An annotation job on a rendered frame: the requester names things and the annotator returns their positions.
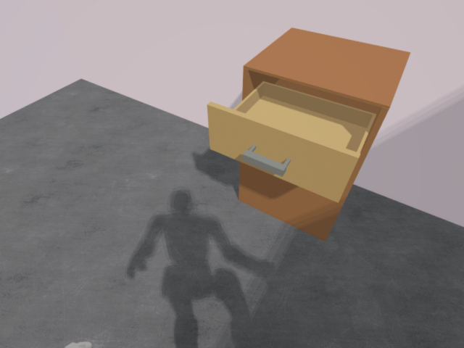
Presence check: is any drawer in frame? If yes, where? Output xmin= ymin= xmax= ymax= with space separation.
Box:
xmin=207 ymin=81 xmax=376 ymax=203

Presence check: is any cabinet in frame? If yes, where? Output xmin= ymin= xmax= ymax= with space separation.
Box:
xmin=239 ymin=28 xmax=410 ymax=241

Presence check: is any handle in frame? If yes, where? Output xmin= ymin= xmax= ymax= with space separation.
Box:
xmin=242 ymin=145 xmax=291 ymax=177

